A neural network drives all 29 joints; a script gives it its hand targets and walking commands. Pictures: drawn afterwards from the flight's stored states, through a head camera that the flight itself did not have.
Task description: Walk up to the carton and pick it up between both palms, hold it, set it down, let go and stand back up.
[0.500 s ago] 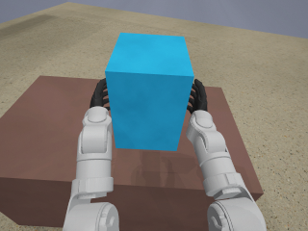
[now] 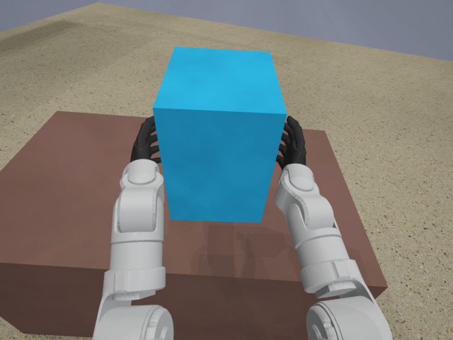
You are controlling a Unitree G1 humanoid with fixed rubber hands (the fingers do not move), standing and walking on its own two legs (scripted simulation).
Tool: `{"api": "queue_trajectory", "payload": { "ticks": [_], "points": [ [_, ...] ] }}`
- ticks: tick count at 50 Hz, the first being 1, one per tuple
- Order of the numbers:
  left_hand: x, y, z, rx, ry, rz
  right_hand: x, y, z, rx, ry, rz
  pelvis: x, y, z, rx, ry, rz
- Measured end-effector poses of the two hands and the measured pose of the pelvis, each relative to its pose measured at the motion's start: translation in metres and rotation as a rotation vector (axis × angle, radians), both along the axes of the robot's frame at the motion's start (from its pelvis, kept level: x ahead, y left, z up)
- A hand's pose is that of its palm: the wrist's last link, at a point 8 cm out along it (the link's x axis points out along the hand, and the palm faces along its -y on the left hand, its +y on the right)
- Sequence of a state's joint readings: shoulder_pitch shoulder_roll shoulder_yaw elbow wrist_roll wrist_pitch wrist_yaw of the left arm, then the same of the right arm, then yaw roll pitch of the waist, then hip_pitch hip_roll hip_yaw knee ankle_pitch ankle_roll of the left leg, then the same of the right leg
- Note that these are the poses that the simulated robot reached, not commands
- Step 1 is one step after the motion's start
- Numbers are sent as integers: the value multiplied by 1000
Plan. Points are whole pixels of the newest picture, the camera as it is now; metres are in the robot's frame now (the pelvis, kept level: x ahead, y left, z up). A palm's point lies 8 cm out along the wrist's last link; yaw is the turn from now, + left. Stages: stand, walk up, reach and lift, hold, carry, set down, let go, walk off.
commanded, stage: hold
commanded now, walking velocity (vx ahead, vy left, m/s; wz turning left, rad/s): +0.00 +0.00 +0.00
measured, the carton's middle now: (219, 137) +0.40 +0.00 +0.19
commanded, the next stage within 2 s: set down in 1.54 s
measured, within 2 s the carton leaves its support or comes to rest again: neither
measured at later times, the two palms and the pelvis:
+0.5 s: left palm (146, 164) +0.35 +0.12 +0.17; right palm (294, 165) +0.35 -0.13 +0.17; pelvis +0.00 -0.01 +0.00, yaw +0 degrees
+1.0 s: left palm (148, 163) +0.35 +0.12 +0.17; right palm (295, 164) +0.35 -0.13 +0.17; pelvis -0.01 -0.01 +0.00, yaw +0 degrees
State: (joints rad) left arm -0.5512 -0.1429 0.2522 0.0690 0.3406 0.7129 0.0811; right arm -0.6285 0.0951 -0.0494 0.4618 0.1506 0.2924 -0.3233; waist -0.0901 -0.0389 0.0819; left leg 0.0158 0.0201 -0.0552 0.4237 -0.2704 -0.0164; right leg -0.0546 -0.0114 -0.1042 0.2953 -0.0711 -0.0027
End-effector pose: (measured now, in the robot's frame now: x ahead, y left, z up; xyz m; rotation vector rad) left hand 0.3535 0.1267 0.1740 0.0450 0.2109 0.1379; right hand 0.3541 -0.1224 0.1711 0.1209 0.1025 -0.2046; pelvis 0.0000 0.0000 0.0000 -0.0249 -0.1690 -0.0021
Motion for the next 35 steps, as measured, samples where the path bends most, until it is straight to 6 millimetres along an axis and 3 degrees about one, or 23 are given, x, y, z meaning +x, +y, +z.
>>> {"api": "queue_trajectory", "payload": {
  "ticks": [12,35],
  "points": [
    [2,-6,-5,17,25,-2,1,-6,-7,2,23,-3,-1,-2,0,4,-7,-5],
    [-6,-1,-1,-2,19,20,-3,0,0,-9,10,13,-9,-7,0,9,-6,7]
  ]
}}
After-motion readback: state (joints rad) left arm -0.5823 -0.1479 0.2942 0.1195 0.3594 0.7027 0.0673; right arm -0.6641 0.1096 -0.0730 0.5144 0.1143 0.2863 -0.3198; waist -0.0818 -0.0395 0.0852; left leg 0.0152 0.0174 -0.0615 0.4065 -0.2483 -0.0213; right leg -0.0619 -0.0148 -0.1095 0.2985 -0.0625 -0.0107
